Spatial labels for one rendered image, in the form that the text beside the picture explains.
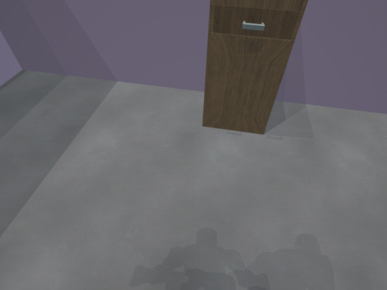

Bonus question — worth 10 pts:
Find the drawer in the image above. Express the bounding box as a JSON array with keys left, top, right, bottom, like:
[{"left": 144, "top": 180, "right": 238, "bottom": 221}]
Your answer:
[{"left": 213, "top": 4, "right": 299, "bottom": 40}]

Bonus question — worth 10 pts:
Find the cabinet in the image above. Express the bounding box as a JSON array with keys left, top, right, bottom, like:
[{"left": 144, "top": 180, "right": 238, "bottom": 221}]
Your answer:
[{"left": 203, "top": 0, "right": 308, "bottom": 135}]

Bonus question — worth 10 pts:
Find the handle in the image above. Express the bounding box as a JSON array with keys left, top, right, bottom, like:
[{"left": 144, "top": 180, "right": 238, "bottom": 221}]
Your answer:
[{"left": 242, "top": 21, "right": 265, "bottom": 31}]

